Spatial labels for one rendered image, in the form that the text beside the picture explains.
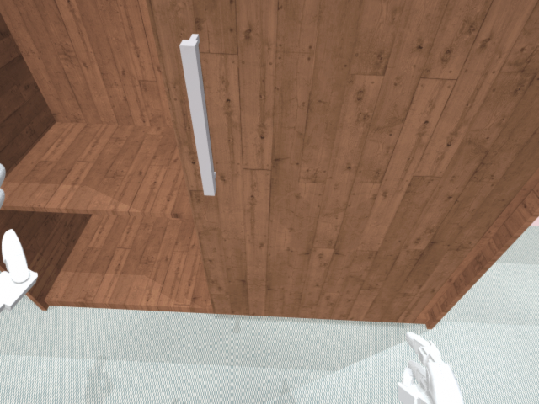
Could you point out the handle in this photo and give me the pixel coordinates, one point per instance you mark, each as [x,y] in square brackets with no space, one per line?
[190,55]

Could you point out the right robot hand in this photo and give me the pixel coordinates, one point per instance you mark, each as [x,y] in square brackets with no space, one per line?
[438,384]

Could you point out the left robot hand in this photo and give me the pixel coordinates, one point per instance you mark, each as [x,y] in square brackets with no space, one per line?
[15,283]

